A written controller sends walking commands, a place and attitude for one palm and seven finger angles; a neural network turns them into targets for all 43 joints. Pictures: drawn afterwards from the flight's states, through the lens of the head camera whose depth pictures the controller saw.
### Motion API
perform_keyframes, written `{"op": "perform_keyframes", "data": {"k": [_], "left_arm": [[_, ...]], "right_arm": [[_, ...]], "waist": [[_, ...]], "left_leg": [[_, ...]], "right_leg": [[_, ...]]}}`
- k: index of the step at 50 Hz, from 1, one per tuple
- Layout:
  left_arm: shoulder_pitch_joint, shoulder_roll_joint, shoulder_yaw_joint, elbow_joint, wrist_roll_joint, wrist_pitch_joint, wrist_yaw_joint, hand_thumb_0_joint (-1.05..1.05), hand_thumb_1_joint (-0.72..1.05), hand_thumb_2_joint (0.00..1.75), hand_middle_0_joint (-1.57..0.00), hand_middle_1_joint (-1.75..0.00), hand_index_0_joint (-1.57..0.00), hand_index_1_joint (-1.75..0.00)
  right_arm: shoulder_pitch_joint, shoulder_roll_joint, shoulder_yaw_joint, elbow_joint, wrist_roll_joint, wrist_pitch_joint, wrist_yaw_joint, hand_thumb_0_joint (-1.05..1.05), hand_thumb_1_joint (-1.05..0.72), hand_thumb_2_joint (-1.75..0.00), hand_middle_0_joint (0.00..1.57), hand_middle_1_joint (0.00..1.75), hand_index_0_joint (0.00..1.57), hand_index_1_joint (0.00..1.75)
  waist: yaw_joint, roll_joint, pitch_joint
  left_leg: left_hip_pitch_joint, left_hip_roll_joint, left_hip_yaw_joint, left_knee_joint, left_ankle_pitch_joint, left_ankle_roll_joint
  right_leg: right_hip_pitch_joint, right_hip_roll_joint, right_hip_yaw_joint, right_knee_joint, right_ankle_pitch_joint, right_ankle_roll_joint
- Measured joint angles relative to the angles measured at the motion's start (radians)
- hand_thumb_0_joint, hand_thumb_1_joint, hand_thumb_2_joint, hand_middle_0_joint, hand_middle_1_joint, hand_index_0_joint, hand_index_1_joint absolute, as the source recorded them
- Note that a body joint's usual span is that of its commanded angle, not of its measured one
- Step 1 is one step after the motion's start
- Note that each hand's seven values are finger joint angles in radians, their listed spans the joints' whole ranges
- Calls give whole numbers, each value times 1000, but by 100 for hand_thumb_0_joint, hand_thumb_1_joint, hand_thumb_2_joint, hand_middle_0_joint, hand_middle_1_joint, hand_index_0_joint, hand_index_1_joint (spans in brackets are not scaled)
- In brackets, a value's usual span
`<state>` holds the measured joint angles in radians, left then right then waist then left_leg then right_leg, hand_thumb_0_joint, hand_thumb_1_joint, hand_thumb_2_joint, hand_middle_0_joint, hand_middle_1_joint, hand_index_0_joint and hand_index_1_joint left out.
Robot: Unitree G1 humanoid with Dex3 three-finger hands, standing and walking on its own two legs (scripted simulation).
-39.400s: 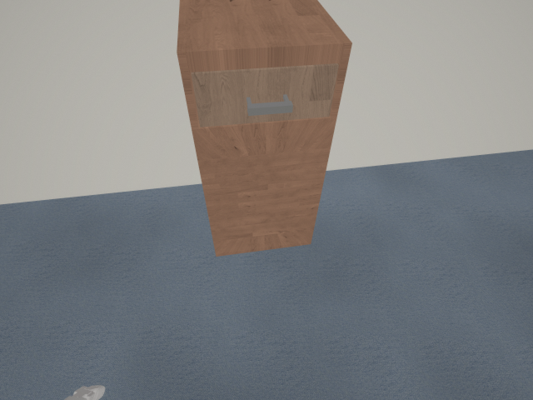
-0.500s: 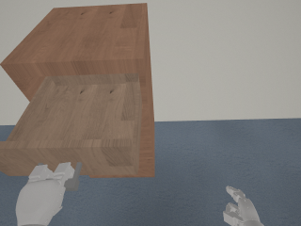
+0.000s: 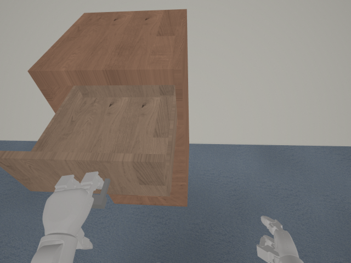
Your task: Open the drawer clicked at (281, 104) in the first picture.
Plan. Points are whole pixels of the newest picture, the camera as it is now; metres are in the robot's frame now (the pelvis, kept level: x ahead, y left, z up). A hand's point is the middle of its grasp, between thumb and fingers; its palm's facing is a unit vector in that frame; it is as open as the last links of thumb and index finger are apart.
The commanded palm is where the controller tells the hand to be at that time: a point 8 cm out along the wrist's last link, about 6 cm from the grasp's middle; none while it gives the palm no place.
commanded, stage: lift the hand off the handle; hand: left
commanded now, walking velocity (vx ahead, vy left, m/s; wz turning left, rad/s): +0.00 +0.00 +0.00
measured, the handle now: (82, 191) +0.25 +0.26 +0.03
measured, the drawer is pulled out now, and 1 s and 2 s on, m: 0.26 0.26 0.26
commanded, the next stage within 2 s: draw the hand back to the body in 1.64 s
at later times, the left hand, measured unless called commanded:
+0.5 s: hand (81, 212) +0.21 +0.24 +0.02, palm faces +0.03 -0.09 -1.00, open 13.5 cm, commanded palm +0.19 +0.24 +0.09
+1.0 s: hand (64, 197) +0.21 +0.25 +0.10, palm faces +0.08 -0.11 -0.99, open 13.6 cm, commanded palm +0.18 +0.24 +0.16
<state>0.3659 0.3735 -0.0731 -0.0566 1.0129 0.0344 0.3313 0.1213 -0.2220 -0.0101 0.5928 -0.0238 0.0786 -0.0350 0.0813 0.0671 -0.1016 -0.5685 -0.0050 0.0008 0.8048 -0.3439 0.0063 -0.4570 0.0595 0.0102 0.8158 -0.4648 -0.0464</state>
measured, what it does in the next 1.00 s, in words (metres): stands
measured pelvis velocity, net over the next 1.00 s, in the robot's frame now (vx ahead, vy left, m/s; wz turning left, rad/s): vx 0.01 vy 0.01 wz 0.00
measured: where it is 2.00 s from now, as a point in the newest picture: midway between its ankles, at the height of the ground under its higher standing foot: outside the picture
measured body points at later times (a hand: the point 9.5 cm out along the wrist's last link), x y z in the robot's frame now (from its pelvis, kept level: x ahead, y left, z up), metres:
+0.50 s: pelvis +0.00 +0.00 +0.00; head +0.01 -0.02 +0.45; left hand +0.20 +0.25 +0.07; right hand +0.20 -0.22 -0.11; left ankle +0.04 +0.12 -0.70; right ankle -0.03 -0.09 -0.70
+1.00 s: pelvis +0.01 +0.01 +0.02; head +0.00 -0.03 +0.47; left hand +0.20 +0.25 +0.15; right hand +0.24 -0.19 -0.07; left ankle +0.04 +0.12 -0.70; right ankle -0.03 -0.09 -0.70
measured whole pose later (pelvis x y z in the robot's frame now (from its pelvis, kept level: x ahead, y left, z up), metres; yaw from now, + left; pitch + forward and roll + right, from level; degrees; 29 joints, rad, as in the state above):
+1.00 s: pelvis +0.01 +0.01 +0.02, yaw +0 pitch +2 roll +0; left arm 0.41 0.45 -0.04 -0.30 0.92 0.09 0.17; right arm 0.10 -0.23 0.02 0.60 -0.01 0.08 -0.04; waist 0.11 0.09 -0.07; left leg -0.39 -0.01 0.00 0.65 -0.29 0.02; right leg -0.27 0.05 0.02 0.64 -0.40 -0.03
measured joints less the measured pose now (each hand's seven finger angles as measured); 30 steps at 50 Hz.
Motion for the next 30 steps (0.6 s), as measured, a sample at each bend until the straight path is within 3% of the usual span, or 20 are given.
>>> {"op": "perform_keyframes", "data": {"k": [7,18,30], "left_arm": [[6,-10,7,28,8,4,23,0,-46,32,-30,-120,-33,-121],[-15,1,4,43,4,8,45,0,-49,31,-31,-120,-34,-123],[2,21,-5,-47,-28,41,-3,0,-49,30,-32,-120,-39,-124]], "right_arm": [[8,1,-1,9,4,4,4,1,-91,-90,20,30,20,30],[19,-5,-10,24,5,5,-7,1,-91,-90,20,30,20,30],[10,0,3,15,13,2,-13,1,-91,-90,20,30,20,30]], "waist": [[-5,-10,-5],[-10,-5,-8],[-7,8,1]], "left_leg": [[-16,2,7,3,2,1],[-41,1,2,29,-9,4],[16,-3,5,-7,1,8]], "right_leg": [[-21,1,7,9,2,1],[-40,1,2,27,-7,4],[18,-3,6,-14,5,9]]}}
